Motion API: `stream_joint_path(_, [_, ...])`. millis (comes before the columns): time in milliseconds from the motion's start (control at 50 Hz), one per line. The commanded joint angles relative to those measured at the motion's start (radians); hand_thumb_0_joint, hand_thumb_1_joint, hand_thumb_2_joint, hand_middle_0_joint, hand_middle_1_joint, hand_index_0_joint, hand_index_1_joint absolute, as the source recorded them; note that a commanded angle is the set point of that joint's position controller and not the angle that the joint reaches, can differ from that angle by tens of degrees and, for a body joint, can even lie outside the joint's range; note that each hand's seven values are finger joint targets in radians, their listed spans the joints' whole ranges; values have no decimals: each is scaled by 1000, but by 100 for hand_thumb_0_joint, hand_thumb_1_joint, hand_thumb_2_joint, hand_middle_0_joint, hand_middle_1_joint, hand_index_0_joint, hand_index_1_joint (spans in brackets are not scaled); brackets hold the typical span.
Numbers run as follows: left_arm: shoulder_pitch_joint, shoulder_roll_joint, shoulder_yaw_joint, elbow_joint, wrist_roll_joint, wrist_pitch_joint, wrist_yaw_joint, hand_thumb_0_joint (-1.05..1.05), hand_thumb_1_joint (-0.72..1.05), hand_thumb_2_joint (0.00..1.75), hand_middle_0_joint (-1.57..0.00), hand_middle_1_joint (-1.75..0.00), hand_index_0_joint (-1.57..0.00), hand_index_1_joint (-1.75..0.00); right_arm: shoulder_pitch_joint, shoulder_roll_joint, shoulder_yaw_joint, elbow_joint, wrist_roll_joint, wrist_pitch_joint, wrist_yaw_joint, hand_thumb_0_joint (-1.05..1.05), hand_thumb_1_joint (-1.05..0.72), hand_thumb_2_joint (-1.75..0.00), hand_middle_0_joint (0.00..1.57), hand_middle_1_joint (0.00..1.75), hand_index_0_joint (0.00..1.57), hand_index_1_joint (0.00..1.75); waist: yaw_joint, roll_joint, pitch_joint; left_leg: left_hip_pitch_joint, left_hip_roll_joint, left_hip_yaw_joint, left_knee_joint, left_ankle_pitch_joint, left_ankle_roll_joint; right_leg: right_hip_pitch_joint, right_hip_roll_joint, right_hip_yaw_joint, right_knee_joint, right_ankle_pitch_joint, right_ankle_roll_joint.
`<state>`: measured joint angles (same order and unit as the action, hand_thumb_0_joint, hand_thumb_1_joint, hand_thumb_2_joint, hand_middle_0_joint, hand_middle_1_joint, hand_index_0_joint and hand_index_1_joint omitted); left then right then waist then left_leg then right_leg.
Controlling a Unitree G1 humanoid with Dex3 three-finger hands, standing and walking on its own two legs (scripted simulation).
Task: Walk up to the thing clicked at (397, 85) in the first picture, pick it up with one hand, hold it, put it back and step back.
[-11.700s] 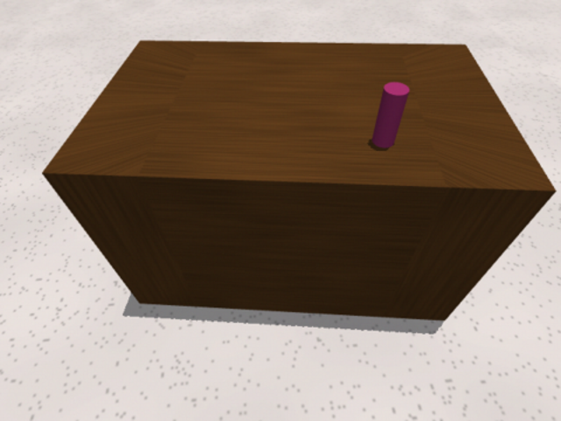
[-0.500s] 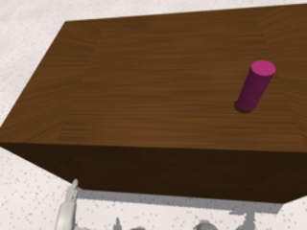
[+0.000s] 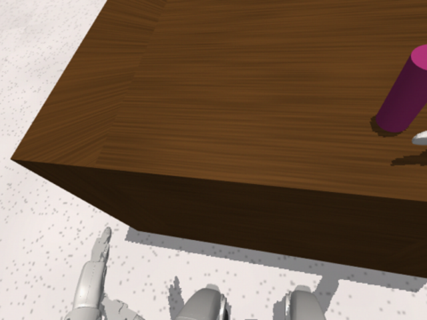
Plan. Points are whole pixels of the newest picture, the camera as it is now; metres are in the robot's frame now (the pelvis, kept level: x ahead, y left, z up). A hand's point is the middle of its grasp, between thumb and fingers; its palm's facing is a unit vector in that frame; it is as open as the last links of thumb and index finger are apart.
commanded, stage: close in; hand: right
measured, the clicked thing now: (409, 93) +0.49 -0.25 +0.07
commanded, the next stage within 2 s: rest palm in 0.34 s
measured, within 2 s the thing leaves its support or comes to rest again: leaves its support in 1.62 s
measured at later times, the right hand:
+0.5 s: hand (417, 104) +0.48 -0.26 +0.07, palm faces +0.25 +0.97 +0.03, open 16.9 cm
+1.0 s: hand (409, 91) +0.49 -0.24 +0.08, palm faces +0.24 +0.97 +0.02, open 13.8 cm
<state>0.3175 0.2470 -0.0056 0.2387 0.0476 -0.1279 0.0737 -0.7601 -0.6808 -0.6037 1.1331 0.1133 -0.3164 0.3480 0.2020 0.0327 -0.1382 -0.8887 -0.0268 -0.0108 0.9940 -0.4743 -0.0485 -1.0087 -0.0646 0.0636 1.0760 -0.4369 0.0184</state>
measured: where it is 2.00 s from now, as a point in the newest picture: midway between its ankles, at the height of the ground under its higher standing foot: outside the picture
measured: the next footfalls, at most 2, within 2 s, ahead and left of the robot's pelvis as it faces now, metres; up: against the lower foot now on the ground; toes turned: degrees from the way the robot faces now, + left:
none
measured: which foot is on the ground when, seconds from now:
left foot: down 0.00-1.00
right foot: down 0.00-1.00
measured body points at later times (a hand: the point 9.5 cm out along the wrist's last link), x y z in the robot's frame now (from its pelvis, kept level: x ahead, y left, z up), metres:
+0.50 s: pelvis +0.00 +0.01 +0.00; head +0.10 -0.04 +0.43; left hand +0.15 +0.27 -0.01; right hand +0.46 -0.31 +0.07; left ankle +0.00 +0.16 -0.66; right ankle +0.03 -0.12 -0.66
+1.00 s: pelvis +0.00 +0.00 +0.00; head +0.10 -0.04 +0.44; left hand +0.15 +0.27 -0.01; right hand +0.48 -0.30 +0.08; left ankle +0.00 +0.16 -0.66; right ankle +0.03 -0.12 -0.66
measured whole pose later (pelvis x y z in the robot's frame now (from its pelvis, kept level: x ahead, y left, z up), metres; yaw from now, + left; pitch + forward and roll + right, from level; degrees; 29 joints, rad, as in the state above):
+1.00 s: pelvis +0.00 +0.00 +0.00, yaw +0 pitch +20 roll +4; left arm 0.38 0.25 0.05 0.08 0.03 -0.01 -0.01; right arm -0.81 -0.55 -0.50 1.11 0.05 -0.32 0.12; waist 0.20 0.00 -0.14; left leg -0.87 -0.03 -0.01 1.01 -0.48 -0.04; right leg -0.98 -0.06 0.06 1.08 -0.44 0.02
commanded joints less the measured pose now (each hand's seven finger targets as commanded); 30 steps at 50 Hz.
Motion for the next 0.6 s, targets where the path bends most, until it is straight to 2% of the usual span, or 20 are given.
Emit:
stream_joint_path(0, [168,219,177,-100,10,-14,-2,0,-53,4,-5,-6,-6,-5,-287,-382,-61,-186,-25,-74,-82,0,44,-3,6,3,5,3,-68,-338,-496,98,-29,59,-76,319,71,520,23,-26,-104,422,-9])
stream_joint_path(40, [81,118,81,-171,-5,-1,-36,0,-53,3,-6,-6,-6,-5,-262,-195,13,-155,-8,-58,-99,0,47,-4,5,4,4,4,-59,-259,-386,74,-31,60,-91,280,71,422,21,-15,-122,357,-17])
stream_joint_path(60, [-58,119,73,-291,-3,-13,-34,0,-54,4,-6,-6,-6,-5,-375,-235,1,-302,-17,-83,-114,0,48,-4,5,4,5,4,-70,-264,-512,108,-27,56,-84,307,70,458,12,-16,-108,381,-17])
stream_joint_path(80, [-149,177,121,-427,-7,-22,-25,0,-54,4,-6,-6,-6,-5,-499,-360,-50,-457,-27,-105,-133,0,48,-4,5,4,4,4,-83,-295,-660,169,-24,46,-76,351,70,525,13,-23,-91,413,-18])
stream_joint_path(100, [-20,200,160,-310,-1,-7,-25,0,-54,4,-5,-6,-6,-5,-428,-345,-49,-369,-31,-93,-138,0,48,-4,5,4,4,4,-68,-301,-614,152,-26,48,-68,367,69,519,15,-27,-82,421,-18])
stream_joint_path(120, [132,145,123,-174,-2,14,-41,0,-54,4,-5,-6,-6,-5,-306,-246,-3,-221,-32,-65,-132,0,45,-3,6,3,5,3,-65,-278,-435,120,-28,50,-80,328,68,430,24,-32,-101,347,-22])
stream_joint_path(160, [70,82,59,-222,-15,16,-57,0,-54,3,-5,-6,-6,-5,-236,-71,74,-137,-15,-49,-132,0,46,-4,6,4,5,4,-30,-187,-335,74,-29,58,-96,274,66,366,15,-18,-124,284,-28])
stream_joint_path(200, [-66,203,164,-430,-14,0,-36,0,-54,3,-6,-6,-6,-5,-497,-277,-7,-432,-29,-94,-156,0,44,-5,5,4,5,4,-29,-243,-628,135,-26,51,-78,347,64,542,4,-17,-94,383,-25])
stream_joint_path(220, [68,224,190,-337,-7,16,-37,0,-55,4,-5,-6,-6,-5,-425,-249,10,-347,-32,-82,-156,0,43,-4,6,4,5,4,-21,-265,-543,104,-31,60,-73,339,68,536,10,-21,-106,389,-18])
stream_joint_path(260, [232,123,125,-161,-18,42,-64,0,-53,3,-5,-6,-6,-5,-223,-86,74,-134,-28,-40,-149,0,43,-5,5,4,4,4,-15,-200,-279,39,-27,51,-89,305,60,382,20,-31,-106,315,-28])
stream_joint_path(280, [136,101,92,-247,-23,33,-68,0,-53,3,-6,-6,-6,-5,-294,-83,75,-192,-25,-46,-157,0,41,-6,5,4,4,4,-10,-167,-299,47,-23,43,-98,292,55,355,19,-30,-103,277,-37])
stream_joint_path(300, [-22,128,106,-426,-21,13,-63,0,-53,3,-6,-6,-6,-5,-461,-155,44,-385,-28,-78,-171,0,42,-5,5,4,4,4,-20,-174,-475,102,-18,37,-87,322,55,422,15,-27,-95,302,-37])
stream_joint_path(320, [22,166,153,-392,-16,18,-55,0,-54,3,-6,-6,-6,-5,-497,-184,40,-391,-29,-83,-178,0,41,-5,6,4,5,4,-8,-197,-514,113,-18,36,-90,304,55,450,16,-32,-93,273,-36])
stream_joint_path(380, [179,122,133,-235,-23,39,-70,0,-52,3,-5,-6,-6,-5,-320,-70,92,-228,-32,-48,-180,0,37,-4,7,3,5,3,-17,-212,-313,27,-19,41,-88,235,62,373,24,-39,-113,204,-29])
stream_joint_path(420, [22,142,136,-399,-19,21,-62,0,-53,3,-5,-6,-6,-5,-472,-104,78,-393,-30,-77,-196,0,36,-4,6,4,5,4,-19,-225,-511,81,-18,47,-77,276,63,476,17,-26,-108,270,-26])
stream_joint_path(460, [101,174,175,-351,-17,35,-58,0,-61,9,-5,-4,-3,-6,-458,-116,85,-386,-35,-72,-205,0,33,-5,8,3,6,3,-14,-237,-503,78,-20,48,-79,283,63,490,18,-32,-103,274,-25])
stream_joint_path(500, [154,155,152,-281,-22,51,-65,0,-60,8,-5,-4,-3,-6,-352,-92,93,-284,-39,-46,-208,0,33,-6,8,3,6,3,-26,-209,-427,99,-21,48,-104,274,59,449,28,-36,-117,249,-28])
stream_joint_path(540, [-24,153,136,-457,-26,35,-61,0,-61,9,-5,-4,-3,-6,-512,-115,84,-468,-34,-72,-227,0,37,-3,11,3,9,3,-35,-211,-565,158,-18,42,-94,327,56,493,24,-34,-113,300,-28])
stream_joint_path(560, [62,157,155,-342,-22,48,-59,0,-61,9,-5,-4,-3,-6,-458,-150,57,-404,-38,-70,-234,0,36,-3,11,3,10,3,-53,-239,-516,149,-19,43,-91,326,59,483,26,-41,-114,304,-26])
stream_joint_path(580, [141,140,148,-256,-21,63,-66,0,-61,9,-5,-4,-3,-6,-362,-98,79,-269,-43,-54,-233,0,37,-3,12,4,11,4,-46,-212,-384,113,-21,42,-99,288,60,408,31,-44,-123,255,-27])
